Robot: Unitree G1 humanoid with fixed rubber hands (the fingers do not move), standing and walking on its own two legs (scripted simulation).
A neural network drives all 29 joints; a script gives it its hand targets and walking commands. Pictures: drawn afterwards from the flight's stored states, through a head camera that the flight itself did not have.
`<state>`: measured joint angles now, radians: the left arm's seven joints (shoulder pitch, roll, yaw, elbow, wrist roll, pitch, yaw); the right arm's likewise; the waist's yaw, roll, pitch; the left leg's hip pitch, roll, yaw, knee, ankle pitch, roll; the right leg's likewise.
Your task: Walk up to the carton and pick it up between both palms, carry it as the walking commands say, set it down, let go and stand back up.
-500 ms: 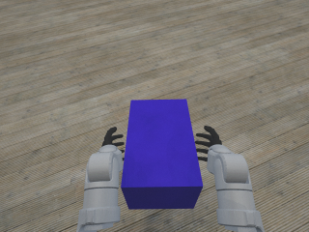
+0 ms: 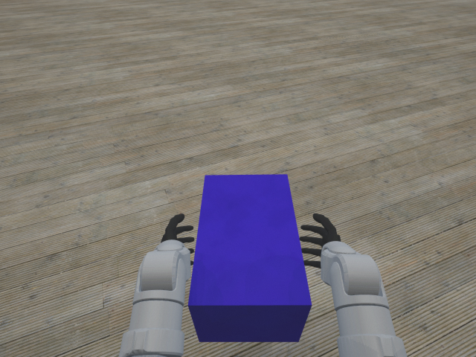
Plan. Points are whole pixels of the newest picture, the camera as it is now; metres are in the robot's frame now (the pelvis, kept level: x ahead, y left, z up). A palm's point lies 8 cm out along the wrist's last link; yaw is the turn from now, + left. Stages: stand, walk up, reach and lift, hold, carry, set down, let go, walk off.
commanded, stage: carry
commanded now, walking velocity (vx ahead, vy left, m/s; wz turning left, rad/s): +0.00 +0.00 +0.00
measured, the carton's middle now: (247, 250) +0.35 +0.00 -0.04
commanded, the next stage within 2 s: none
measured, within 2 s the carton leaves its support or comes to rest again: neither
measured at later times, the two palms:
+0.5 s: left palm (156, 253) +0.26 +0.15 +0.10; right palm (335, 254) +0.25 -0.12 +0.10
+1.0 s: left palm (90, 279) +0.23 +0.25 +0.07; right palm (262, 269) +0.23 -0.01 +0.09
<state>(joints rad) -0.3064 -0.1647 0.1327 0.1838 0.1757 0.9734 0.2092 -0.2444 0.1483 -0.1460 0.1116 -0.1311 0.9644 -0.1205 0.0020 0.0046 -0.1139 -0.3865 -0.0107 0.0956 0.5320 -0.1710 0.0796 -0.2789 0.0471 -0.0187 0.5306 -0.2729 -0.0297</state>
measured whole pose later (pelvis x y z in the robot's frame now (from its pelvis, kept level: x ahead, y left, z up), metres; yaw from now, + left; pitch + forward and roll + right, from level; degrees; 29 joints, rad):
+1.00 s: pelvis -0.06 +0.12 -0.01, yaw -2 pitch +1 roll -3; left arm -0.34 -0.17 0.08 -0.15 0.14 1.30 0.28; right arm -0.36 0.18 -0.09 -0.17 -0.14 1.29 -0.28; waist 0.01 0.01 -0.04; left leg -0.44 -0.04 0.16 0.63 -0.23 0.17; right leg -0.40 -0.09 -0.02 0.77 -0.47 0.07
